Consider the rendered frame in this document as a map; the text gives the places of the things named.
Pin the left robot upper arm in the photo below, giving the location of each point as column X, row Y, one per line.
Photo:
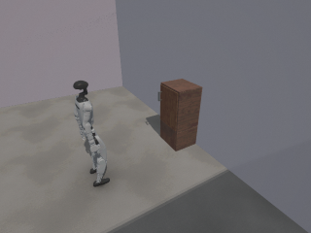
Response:
column 75, row 108

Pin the cupboard door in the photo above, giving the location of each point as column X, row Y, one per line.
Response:
column 169, row 106

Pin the humanoid robot head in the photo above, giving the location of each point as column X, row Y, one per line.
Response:
column 81, row 85

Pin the right robot forearm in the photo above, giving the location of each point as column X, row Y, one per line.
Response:
column 89, row 134

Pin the handle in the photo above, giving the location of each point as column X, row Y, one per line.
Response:
column 158, row 96

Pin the left robot forearm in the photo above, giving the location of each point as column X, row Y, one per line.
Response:
column 78, row 121

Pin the robot left hand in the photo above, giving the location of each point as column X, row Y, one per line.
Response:
column 82, row 133

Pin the robot right hand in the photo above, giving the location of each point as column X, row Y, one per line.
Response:
column 93, row 149

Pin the right robot upper arm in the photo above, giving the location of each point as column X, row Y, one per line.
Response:
column 87, row 108

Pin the left robot foot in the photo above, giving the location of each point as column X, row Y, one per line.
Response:
column 92, row 170

